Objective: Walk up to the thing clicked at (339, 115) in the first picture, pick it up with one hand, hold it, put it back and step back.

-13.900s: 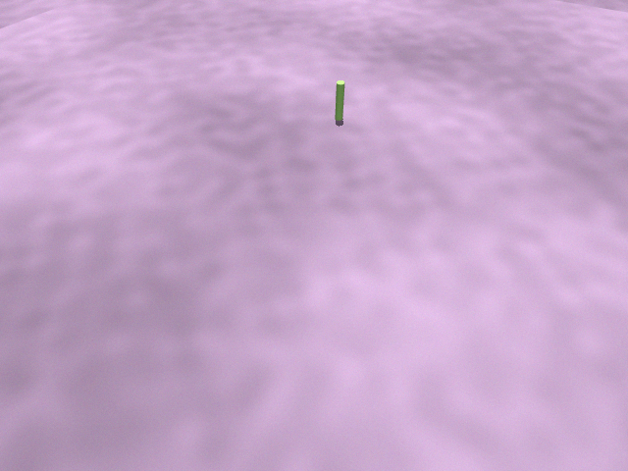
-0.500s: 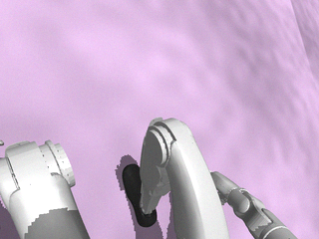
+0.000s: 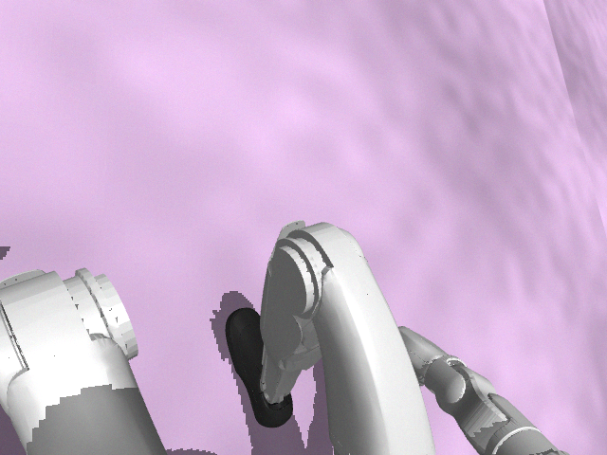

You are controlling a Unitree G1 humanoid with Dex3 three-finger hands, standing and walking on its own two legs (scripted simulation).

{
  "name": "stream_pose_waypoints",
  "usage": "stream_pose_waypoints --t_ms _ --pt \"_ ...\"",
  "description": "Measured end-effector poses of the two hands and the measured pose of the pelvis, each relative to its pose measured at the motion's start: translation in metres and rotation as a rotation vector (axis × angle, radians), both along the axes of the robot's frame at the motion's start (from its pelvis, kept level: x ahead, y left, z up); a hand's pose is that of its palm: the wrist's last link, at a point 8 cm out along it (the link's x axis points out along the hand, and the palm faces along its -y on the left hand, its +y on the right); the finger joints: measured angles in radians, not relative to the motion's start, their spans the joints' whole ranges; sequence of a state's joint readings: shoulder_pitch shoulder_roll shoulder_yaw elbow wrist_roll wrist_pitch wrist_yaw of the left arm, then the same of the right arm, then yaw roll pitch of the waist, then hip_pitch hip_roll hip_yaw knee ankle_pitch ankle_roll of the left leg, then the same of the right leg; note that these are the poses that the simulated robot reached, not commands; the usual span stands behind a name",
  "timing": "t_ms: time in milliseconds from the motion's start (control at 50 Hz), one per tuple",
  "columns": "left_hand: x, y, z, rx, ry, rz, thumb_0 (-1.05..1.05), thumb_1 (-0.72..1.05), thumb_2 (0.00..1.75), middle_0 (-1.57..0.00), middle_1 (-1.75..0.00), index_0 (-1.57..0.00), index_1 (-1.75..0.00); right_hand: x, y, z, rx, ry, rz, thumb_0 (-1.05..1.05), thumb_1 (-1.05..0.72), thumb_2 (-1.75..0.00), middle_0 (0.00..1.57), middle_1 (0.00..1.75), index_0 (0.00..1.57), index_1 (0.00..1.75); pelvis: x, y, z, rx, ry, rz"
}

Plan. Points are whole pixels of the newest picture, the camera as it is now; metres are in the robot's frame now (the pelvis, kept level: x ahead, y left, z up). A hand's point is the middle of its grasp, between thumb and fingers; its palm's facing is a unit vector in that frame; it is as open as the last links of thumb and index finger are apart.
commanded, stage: close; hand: left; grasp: from the side
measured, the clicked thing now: out of the picture +0.45 +0.32 -0.17
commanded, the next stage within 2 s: settle in 0.36 s
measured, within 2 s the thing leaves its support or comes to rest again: leaves its support in 0.70 s
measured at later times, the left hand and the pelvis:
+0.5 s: hand out of the picture +0.44 +0.31 -0.15, palm faces +0.36 -0.93 +0.00, open 5.8 cm; pelvis +0.00 +0.00 +0.00, yaw -1 degrees
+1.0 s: hand out of the picture +0.44 +0.32 -0.09, palm faces +0.34 -0.94 -0.01, open 5.8 cm; pelvis +0.00 +0.00 +0.01, yaw +1 degrees
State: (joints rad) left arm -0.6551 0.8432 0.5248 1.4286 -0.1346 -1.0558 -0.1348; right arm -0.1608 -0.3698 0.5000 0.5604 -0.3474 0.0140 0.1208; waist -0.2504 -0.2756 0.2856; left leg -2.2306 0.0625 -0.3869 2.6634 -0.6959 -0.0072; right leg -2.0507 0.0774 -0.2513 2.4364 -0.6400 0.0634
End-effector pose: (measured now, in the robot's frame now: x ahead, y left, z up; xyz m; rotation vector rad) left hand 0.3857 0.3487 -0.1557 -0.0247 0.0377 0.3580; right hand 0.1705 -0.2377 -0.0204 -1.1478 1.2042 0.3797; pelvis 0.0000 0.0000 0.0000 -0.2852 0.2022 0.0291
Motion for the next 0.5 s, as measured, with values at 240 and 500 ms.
stream_pose_waypoints --t_ms 240,500 --pt "0.006 0.0 0.002 -0.003 0.004 0.015 0.0 0.35 0.72 -0.71 -0.69 -0.69 -0.69 -0.005 0.001 0.003 -0.01 0.018 -0.011 -0.01 -0.88 -0.89 0.21 0.3 0.2 0.3 0.0 0.001 0.003 -0.008 0.004 -0.004" --pt "0.015 0.002 0.003 0.015 0.009 0.013 0.01 0.2 0.96 -0.92 -1.09 -0.93 -1.11 -0.006 0.001 0.004 -0.019 0.03 -0.013 -0.01 -0.87 -0.89 0.21 0.3 0.2 0.3 0.0 0.0 0.005 -0.011 0.009 -0.008"
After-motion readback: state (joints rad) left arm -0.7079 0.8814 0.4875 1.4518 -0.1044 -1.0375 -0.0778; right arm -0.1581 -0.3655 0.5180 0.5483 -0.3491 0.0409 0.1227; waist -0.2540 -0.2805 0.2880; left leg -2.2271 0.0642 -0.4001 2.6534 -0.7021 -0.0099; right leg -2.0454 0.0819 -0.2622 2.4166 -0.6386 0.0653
